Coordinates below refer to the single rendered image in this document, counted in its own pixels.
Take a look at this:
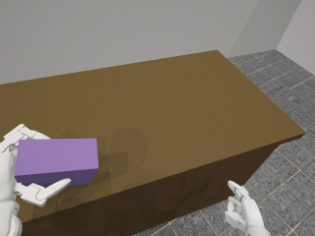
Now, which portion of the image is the left robot forearm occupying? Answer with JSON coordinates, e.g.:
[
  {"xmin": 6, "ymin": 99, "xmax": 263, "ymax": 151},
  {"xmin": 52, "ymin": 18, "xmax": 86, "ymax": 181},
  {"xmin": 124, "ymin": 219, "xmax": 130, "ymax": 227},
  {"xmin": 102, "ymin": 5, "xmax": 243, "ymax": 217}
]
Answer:
[{"xmin": 0, "ymin": 200, "xmax": 23, "ymax": 236}]

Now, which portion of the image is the robot right hand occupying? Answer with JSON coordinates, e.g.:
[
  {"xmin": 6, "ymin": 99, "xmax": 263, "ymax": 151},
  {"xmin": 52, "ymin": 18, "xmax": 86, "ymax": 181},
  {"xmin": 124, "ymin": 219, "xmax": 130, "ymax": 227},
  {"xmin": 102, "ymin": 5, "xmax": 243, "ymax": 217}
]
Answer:
[{"xmin": 224, "ymin": 180, "xmax": 265, "ymax": 234}]

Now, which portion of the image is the right robot forearm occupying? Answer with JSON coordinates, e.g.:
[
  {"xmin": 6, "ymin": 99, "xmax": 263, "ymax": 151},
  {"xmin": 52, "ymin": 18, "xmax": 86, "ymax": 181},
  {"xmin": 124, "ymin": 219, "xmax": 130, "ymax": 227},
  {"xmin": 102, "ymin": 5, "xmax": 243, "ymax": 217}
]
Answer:
[{"xmin": 245, "ymin": 226, "xmax": 271, "ymax": 236}]

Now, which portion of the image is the table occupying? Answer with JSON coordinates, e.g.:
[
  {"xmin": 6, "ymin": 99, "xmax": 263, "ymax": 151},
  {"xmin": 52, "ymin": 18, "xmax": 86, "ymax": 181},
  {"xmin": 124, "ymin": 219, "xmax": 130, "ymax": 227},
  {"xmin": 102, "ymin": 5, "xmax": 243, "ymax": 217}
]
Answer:
[{"xmin": 0, "ymin": 50, "xmax": 306, "ymax": 236}]

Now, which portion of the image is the robot left hand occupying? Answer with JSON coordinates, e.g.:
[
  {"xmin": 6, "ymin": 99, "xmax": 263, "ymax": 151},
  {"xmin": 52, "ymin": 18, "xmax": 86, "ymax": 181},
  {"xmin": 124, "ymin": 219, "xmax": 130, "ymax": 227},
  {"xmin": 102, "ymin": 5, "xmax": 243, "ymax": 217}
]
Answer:
[{"xmin": 0, "ymin": 124, "xmax": 72, "ymax": 207}]

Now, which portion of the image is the sponge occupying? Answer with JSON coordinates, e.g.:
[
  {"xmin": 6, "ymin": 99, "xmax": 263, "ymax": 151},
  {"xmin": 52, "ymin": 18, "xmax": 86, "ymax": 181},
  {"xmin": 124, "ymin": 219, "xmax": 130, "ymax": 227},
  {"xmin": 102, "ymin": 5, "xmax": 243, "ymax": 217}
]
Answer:
[{"xmin": 14, "ymin": 138, "xmax": 98, "ymax": 189}]

